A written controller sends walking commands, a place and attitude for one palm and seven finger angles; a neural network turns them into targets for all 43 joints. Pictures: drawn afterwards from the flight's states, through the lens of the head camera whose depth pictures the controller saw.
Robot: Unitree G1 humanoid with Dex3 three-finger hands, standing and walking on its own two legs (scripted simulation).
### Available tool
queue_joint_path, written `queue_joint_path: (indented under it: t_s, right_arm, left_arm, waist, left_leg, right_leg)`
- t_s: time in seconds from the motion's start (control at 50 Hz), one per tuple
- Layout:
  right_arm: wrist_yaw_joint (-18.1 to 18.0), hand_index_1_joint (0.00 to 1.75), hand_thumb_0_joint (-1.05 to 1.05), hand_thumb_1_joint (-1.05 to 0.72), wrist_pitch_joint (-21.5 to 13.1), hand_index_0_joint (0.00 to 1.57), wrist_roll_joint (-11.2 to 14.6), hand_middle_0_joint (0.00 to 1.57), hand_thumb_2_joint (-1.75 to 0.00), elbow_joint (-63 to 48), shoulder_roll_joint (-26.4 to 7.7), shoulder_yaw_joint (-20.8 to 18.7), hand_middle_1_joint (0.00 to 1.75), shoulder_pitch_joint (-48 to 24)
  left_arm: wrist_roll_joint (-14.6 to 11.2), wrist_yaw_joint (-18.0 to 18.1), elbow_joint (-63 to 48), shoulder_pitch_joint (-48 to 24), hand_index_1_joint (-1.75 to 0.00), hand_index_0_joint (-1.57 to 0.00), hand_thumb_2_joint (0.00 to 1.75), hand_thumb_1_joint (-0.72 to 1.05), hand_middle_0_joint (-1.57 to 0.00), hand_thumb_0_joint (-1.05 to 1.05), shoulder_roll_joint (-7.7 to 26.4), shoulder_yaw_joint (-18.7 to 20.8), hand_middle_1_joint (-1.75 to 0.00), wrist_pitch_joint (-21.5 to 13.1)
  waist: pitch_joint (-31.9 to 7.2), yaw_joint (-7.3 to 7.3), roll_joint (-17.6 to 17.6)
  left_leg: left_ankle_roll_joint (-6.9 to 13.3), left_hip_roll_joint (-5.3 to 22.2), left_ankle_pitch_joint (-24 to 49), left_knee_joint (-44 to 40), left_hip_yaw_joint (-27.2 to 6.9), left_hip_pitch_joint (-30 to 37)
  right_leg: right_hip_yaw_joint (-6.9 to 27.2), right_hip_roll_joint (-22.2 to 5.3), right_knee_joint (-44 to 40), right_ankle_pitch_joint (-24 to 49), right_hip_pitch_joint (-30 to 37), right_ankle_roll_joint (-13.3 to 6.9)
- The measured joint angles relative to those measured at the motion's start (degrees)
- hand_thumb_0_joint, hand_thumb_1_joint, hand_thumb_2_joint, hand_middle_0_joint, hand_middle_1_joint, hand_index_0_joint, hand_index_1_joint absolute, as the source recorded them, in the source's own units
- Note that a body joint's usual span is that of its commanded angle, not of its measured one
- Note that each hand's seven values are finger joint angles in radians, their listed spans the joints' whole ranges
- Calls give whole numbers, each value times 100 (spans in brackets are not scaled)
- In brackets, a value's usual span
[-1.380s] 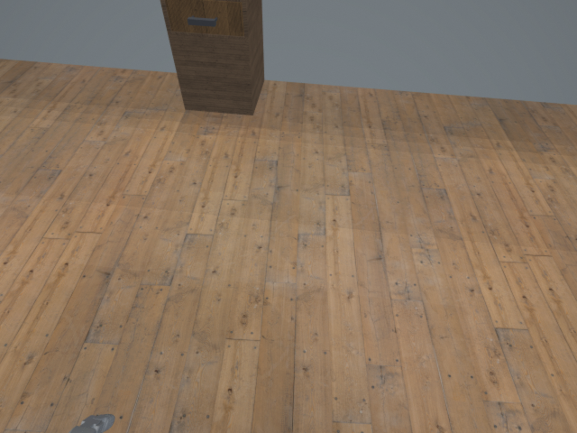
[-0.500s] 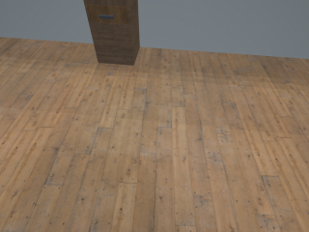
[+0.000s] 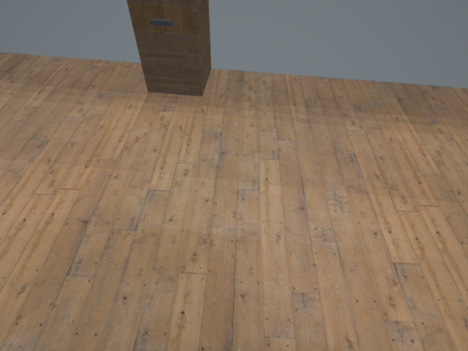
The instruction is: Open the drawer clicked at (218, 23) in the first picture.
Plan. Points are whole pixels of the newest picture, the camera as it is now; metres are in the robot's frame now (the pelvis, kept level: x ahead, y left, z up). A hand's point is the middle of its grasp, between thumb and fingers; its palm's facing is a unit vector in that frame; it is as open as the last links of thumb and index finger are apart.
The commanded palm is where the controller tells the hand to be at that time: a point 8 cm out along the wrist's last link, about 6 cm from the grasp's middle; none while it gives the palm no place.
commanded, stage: look at it before walking up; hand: left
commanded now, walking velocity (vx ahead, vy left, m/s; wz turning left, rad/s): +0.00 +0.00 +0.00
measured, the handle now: (162, 20) +1.97 +0.56 -0.22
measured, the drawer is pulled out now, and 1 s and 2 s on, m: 0.00 0.00 0.00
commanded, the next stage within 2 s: walk to a spot facing it in 0.16 s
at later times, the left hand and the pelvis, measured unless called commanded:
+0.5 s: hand out of the picture +0.05 +0.23 -0.18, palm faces +0.06 -0.97 -0.24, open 7.4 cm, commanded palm none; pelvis +0.03 +0.02 -0.01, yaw +4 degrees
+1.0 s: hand (129, 284) +0.29 +0.26 -0.18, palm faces +0.16 -0.98 -0.14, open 7.4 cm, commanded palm none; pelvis +0.22 +0.07 -0.01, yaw +12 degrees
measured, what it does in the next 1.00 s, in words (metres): walks ahead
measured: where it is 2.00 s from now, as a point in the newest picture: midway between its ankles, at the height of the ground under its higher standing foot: (196, 259)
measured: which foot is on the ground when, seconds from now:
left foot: down 0.00-1.00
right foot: down 0.00-0.60, up 0.62-1.00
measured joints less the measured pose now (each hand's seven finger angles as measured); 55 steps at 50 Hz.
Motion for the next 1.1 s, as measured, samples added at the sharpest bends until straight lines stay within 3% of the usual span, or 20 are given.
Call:
queue_joint_path:
  t_s: [0.32, 0.42, 0.5, 0.56, 0.6, 0.64, 0.68, 0.74, 0.88, 1.0, 1.06, 1.08, 1.1]
  right_arm:
    - [-11, 30, 1, -90, 8, 20, -7, 21, -90, 0, 21, 10, 30, -50]
    - [17, 30, 1, -90, 128, 20, -77, 20, -90, -75, 200, 12, 29, 308]
    - [81, 30, 1, -91, 182, 20, -74, 20, -90, -126, 427, -38, 29, 706]
    - [139, 30, 1, -91, 125, 20, -48, 20, -90, -195, 605, -74, 29, 918]
    - [141, 30, 1, -90, 10, 20, -56, 20, -90, -263, 687, -100, 29, 1046]
    - [93, 30, 1, -90, -107, 20, -78, 20, -90, -295, 797, -136, 29, 1145]
    - [30, 30, 1, -90, -192, 20, -71, 20, -90, -293, 929, -139, 29, 1298]
    - [-47, 30, 1, -91, -298, 20, -53, 20, -90, -170, 1130, -103, 29, 1562]
    - [-108, 30, 1, -90, -364, 20, -18, 21, -90, 207, 1420, -99, 30, 1974]
    - [-143, 30, 1, -90, -382, 20, -69, 21, -90, 282, 1404, -163, 30, 2059]
    - [-142, 30, 1, -90, -354, 20, -51, 21, -90, 334, 1361, -196, 30, 2152]
    - [-125, 30, 1, -90, -325, 20, -21, 21, -90, 353, 1353, -205, 30, 2140]
    - [-109, 30, 1, -90, -285, 20, 2, 21, -90, 361, 1311, -216, 30, 2058]
  left_arm:
    - [-2, 37, 21, -14, -30, -20, 89, 90, -20, 0, 0, -4, -30, 5]
    - [49, 13, -100, 232, -30, -20, 89, 90, -20, 0, -219, 34, -30, 81]
    - [76, -2, -219, 611, -30, -20, 89, 90, -20, 0, -443, 97, -30, -35]
    - [91, -9, -174, 893, -30, -20, 89, 90, -20, 0, -546, 135, -30, -81]
    - [61, -21, -115, 1074, -30, -20, 89, 90, -20, 0, -595, 164, -30, -33]
    - [59, -16, -5, 1190, -30, -20, 89, 90, -20, 0, -646, 182, -30, 86]
    - [86, -26, 88, 1198, -30, -20, 89, 90, -20, 0, -682, 206, -30, 127]
    - [104, -66, 72, 1031, -30, -20, 89, 90, -20, 1, -721, 237, -30, 65]
    - [83, -90, -266, 418, -30, -19, 89, 91, -19, 1, -896, 278, -30, -26]
    - [54, -104, -431, -155, -30, -19, 89, 91, -19, 0, -1012, 300, -30, -61]
    - [79, -110, -586, -318, -30, -20, 89, 90, -19, 0, -1024, 287, -30, -238]
    - [103, -89, -635, -357, -30, -20, 89, 90, -19, 0, -1025, 298, -30, -343]
    - [94, -66, -665, -379, -30, -20, 89, 90, -19, 0, -1047, 301, -30, -426]
  waist:
    - [-22, -5, -5]
    - [-244, -15, 33]
    - [-280, -6, 0]
    - [-191, -25, -111]
    - [-138, -37, -181]
    - [-123, -40, -237]
    - [-121, -98, -241]
    - [-75, -151, -221]
    - [14, -163, -127]
    - [156, -370, -38]
    - [181, -399, 35]
    - [195, -361, 26]
    - [245, -329, 81]
  left_leg:
    - [20, -23, -32, -10, 4, 21]
    - [84, -38, -657, 658, -122, -298]
    - [139, 71, -1315, 1818, 121, -822]
    - [146, 155, -1186, 1638, 412, -895]
    - [207, 105, -642, 1305, 532, -797]
    - [347, 17, -761, 1467, 621, -765]
    - [434, -52, -893, 1250, 619, -558]
    - [438, -158, -701, 592, 495, -115]
    - [456, -280, -594, -423, 215, 790]
    - [342, -256, -1063, -518, 93, 1399]
    - [263, -155, -1658, 356, -26, 1344]
    - [271, -139, -1773, 1294, -30, 993]
    - [302, -102, -1753, 2433, -86, 543]
  right_leg:
    - [4, -25, -24, -26, 31, 31]
    - [-151, -48, 301, -354, -79, 28]
    - [-408, -142, 327, -556, 63, 52]
    - [-586, -316, 421, -770, 231, 174]
    - [-649, -480, 944, -1120, 127, 188]
    - [-475, -505, 2290, -1653, -400, 108]
    - [-394, -450, 3504, -1544, -1000, 46]
    - [-446, -496, 4091, -1022, -1667, 96]
    - [-483, -695, 3222, -139, -2479, 275]
    - [-645, -540, 1759, 37, -2243, 98]
    - [-776, -329, 1092, 177, -1659, -132]
    - [-823, -357, 1190, 486, -1626, -204]
    - [-908, -354, 1443, 329, -1602, -234]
